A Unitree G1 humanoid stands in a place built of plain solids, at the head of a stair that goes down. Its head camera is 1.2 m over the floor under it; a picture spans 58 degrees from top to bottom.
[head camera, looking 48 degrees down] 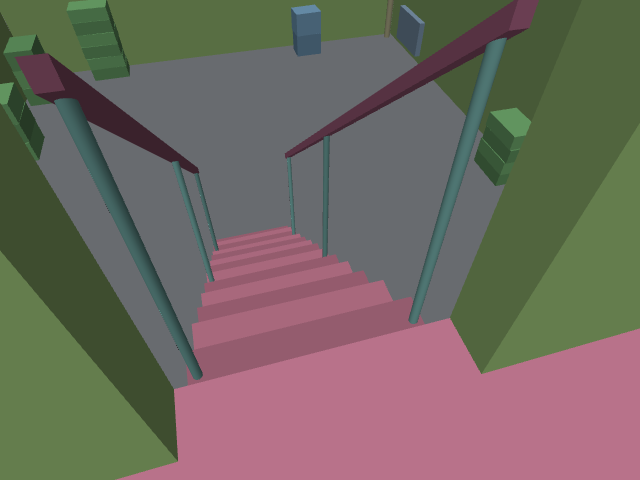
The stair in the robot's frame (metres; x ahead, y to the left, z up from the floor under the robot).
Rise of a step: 0.19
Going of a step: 0.23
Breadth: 0.86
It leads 16 degrees to the left of straight ahead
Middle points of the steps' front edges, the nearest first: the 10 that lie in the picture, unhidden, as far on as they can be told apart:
0.63 0.00 0.00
0.85 0.06 -0.20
1.08 0.13 -0.40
1.29 0.19 -0.60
1.51 0.25 -0.79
1.73 0.31 -0.99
1.95 0.37 -1.19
2.17 0.43 -1.38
2.38 0.49 -1.57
2.60 0.56 -1.77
